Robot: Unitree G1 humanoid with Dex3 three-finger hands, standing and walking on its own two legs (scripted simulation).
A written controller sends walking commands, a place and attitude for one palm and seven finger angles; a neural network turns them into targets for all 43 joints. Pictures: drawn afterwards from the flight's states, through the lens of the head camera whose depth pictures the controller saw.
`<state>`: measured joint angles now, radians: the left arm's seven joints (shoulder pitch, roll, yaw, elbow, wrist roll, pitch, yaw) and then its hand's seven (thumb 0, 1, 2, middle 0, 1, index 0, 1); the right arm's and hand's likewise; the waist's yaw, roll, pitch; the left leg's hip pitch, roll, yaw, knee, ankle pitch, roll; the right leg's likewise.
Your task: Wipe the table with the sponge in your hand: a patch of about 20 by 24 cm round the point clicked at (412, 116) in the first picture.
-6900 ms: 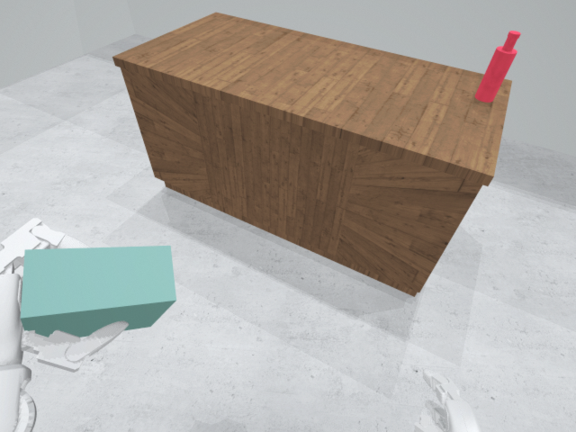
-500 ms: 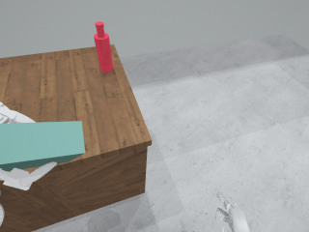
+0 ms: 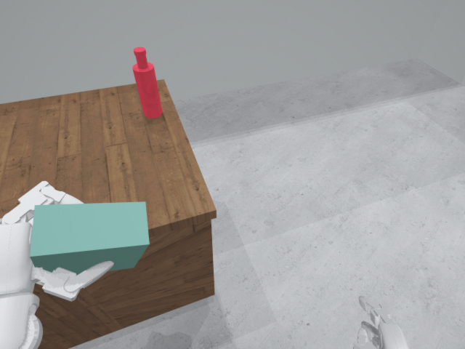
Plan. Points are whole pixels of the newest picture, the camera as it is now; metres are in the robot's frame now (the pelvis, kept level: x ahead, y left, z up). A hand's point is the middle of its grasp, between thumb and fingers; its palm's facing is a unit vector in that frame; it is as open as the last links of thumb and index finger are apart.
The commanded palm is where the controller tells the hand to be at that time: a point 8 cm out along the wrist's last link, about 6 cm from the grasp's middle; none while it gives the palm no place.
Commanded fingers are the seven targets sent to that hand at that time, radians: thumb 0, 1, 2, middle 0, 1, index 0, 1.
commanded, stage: come to a stop and stand still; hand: left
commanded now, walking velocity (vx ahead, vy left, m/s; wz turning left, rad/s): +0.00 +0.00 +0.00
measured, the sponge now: (108, 240) +0.23 +0.20 +0.12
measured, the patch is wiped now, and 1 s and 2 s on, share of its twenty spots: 0.00 0.00 0.00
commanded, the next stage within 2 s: look again from close up in 0.84 s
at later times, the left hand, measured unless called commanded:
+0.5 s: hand (36, 212) +0.25 +0.30 +0.14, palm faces +0.34 -0.86 -0.38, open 10.2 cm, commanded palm +0.19 +0.33 +0.18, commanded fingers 0.00 0.10 1.30 -1.20 -1.60 -1.20 -1.60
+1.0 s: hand (24, 210) +0.25 +0.30 +0.16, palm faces +0.38 -0.85 -0.37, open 10.2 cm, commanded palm +0.19 +0.34 +0.18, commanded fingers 0.00 0.10 1.30 -1.20 -1.60 -1.20 -1.60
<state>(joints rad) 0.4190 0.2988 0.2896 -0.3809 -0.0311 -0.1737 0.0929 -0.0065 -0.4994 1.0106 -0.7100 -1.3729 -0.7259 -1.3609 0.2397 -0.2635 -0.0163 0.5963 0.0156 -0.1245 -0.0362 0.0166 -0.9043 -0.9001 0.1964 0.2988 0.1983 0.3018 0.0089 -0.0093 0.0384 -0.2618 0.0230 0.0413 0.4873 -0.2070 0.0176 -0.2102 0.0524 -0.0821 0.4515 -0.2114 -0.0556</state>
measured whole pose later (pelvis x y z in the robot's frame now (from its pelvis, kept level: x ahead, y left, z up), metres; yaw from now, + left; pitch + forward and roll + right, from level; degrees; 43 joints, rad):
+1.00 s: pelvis +0.04 +0.06 +0.00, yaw +1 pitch -1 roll -2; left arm 0.43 0.36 0.33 -0.46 -0.03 -0.16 0.11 -0.01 -0.50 1.01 -0.71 -1.37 -0.73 -1.36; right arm 0.21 -0.20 0.03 0.57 0.00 -0.09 -0.04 0.01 -0.90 -0.90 0.20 0.30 0.20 0.30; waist 0.03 -0.02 0.04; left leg -0.21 -0.06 0.01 0.43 -0.20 0.08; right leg -0.14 0.00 -0.06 0.37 -0.21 0.00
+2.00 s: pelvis +0.09 +0.09 -0.02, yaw +0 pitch -2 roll +0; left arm 0.45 0.37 0.37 -0.51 -0.02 -0.21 0.11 -0.01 -0.50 1.02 -0.71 -1.37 -0.73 -1.36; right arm 0.20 -0.19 0.00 0.60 0.00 -0.06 -0.02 0.02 -0.90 -0.90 0.20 0.30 0.20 0.30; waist 0.03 -0.05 0.05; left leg -0.31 -0.08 0.06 0.66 -0.32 0.10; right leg -0.32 -0.04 0.02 0.93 -0.49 -0.01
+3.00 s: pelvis +0.15 +0.16 +0.00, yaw -1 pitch -1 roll -1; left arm 0.44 0.38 0.33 -0.51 -0.03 -0.14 0.13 -0.01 -0.50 1.02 -0.71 -1.37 -0.73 -1.36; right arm 0.20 -0.15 0.03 0.59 0.01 -0.11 -0.06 0.02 -0.90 -0.90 0.20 0.30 0.20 0.30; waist 0.02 -0.04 0.04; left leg -0.22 0.00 -0.01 0.47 -0.24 0.01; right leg -0.16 -0.06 -0.08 0.40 -0.21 0.05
